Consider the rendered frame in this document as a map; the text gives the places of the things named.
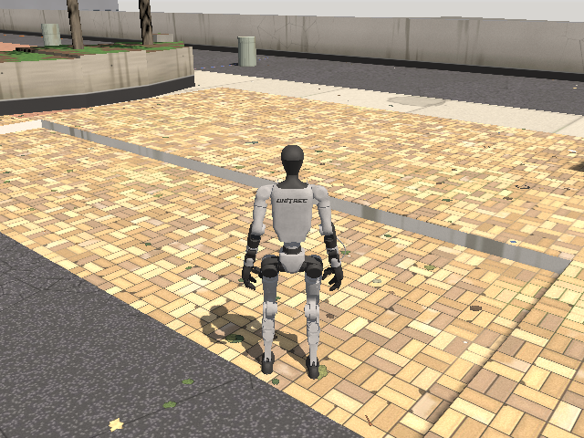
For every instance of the robot right forearm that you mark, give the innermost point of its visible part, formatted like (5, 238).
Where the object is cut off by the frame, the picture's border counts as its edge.
(332, 248)

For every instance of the left robot upper arm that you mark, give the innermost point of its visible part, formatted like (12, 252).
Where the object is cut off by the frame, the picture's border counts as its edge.
(262, 194)

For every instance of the right robot hand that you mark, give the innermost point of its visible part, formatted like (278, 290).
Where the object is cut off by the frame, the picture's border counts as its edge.
(336, 279)

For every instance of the left robot foot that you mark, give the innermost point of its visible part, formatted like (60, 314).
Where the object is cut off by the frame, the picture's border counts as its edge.
(267, 367)

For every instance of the left robot hand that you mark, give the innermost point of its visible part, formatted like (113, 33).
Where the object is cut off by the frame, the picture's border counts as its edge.
(246, 276)

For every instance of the right robot upper arm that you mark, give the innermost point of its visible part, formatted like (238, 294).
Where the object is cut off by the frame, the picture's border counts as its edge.
(321, 194)

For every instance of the right robot thigh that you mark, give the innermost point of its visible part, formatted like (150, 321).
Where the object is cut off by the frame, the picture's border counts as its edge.
(313, 276)

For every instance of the robot left forearm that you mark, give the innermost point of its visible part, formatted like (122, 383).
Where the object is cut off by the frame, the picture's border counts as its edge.
(251, 248)

